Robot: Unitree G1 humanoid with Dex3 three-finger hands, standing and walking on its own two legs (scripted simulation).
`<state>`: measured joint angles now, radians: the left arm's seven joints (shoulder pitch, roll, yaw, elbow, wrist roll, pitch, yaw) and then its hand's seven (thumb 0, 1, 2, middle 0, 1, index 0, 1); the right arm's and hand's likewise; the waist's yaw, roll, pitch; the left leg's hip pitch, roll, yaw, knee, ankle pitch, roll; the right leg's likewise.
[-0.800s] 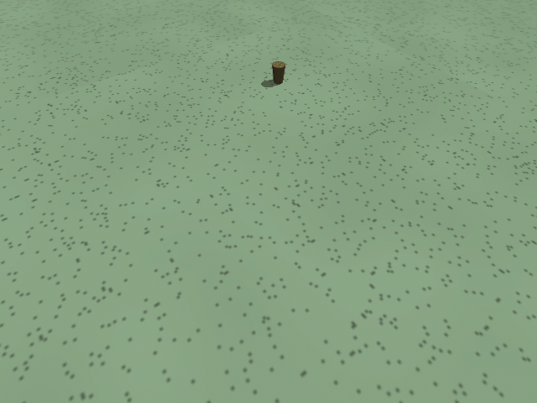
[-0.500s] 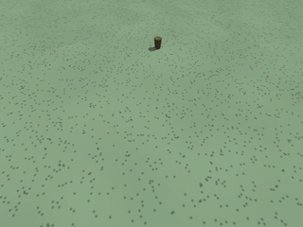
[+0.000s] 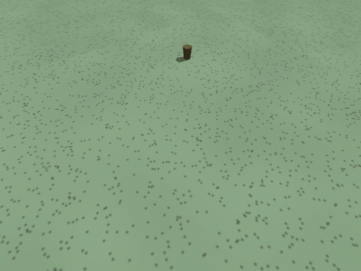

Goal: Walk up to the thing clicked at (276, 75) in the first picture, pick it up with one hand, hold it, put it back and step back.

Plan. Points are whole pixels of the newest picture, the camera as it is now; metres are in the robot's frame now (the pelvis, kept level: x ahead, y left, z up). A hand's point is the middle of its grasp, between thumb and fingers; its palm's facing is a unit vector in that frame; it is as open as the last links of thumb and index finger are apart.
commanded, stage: stand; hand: left
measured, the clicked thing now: (187, 52) +2.23 +0.00 -0.72
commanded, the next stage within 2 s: walk up in 0.32 s
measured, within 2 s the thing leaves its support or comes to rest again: neither
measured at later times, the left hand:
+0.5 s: hand out of the picture +0.09 +0.28 -0.15, palm faces -0.02 -0.93 -0.37, open 7.3 cm
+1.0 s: hand (86, 209) +0.31 +0.30 -0.18, palm faces -0.12 -0.94 -0.33, open 7.3 cm
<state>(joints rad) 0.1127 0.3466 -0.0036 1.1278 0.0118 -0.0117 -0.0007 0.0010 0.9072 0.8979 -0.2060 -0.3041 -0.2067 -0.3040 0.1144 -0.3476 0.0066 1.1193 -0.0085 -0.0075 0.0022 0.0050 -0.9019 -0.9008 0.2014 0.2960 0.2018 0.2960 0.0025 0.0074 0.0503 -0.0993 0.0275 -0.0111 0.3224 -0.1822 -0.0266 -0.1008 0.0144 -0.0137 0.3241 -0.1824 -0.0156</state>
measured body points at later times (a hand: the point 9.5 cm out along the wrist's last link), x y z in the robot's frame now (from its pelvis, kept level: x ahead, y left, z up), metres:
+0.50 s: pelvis +0.03 +0.00 -0.02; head +0.01 -0.01 +0.43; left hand +0.09 +0.33 -0.13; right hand +0.09 -0.33 -0.14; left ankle +0.00 +0.14 -0.75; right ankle +0.00 -0.11 -0.75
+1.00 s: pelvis +0.26 +0.04 -0.03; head +0.27 +0.05 +0.42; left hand +0.32 +0.35 -0.16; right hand +0.35 -0.29 -0.12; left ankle +0.36 +0.14 -0.75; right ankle +0.14 -0.09 -0.67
